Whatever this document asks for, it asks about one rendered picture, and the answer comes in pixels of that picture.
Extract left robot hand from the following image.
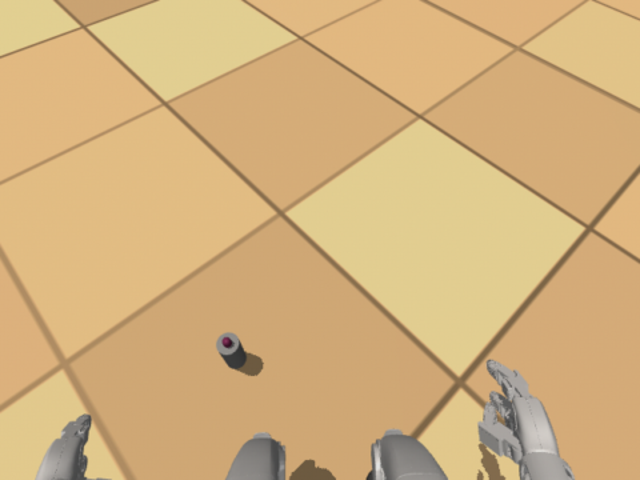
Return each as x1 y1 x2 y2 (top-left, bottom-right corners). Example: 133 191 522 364
35 414 111 480

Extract right robot hand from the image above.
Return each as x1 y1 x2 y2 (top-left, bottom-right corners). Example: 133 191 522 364
478 359 560 465

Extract right robot arm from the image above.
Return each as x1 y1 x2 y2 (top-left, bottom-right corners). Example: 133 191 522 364
519 452 575 480

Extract bottle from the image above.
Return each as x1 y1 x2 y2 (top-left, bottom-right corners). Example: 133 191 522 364
216 333 247 369

